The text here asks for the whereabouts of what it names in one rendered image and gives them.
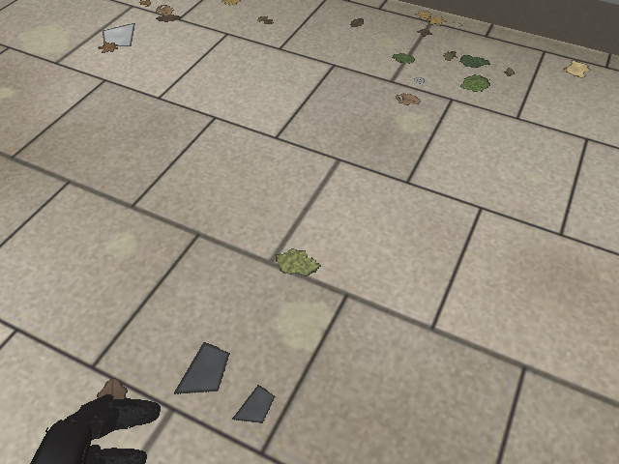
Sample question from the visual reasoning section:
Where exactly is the left robot hand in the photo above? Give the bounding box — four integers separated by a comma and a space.
30, 394, 161, 464

